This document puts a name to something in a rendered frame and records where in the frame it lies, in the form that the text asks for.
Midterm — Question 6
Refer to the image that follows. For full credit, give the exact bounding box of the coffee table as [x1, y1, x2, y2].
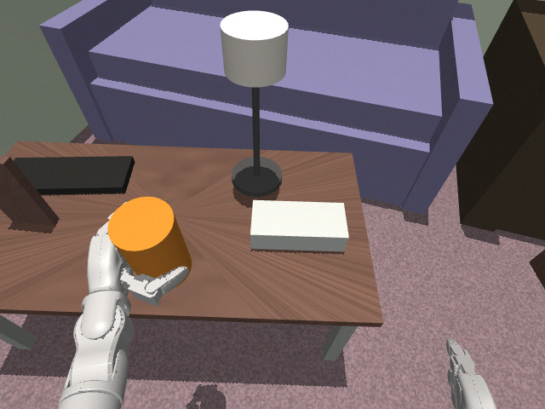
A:
[0, 141, 383, 360]

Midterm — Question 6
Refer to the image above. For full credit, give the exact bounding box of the left robot hand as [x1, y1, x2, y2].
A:
[87, 202, 189, 306]

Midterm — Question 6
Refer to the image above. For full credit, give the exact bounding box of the left robot arm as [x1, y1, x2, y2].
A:
[58, 290, 134, 409]

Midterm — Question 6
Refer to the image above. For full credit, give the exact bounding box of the sofa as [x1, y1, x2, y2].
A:
[39, 0, 494, 215]

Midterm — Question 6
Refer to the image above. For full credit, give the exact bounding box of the armchair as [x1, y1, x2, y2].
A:
[456, 0, 545, 240]

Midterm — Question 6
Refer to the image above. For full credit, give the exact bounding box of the desk lamp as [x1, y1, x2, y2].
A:
[220, 10, 289, 197]

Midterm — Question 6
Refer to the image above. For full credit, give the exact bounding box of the right robot hand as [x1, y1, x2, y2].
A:
[446, 338, 497, 409]

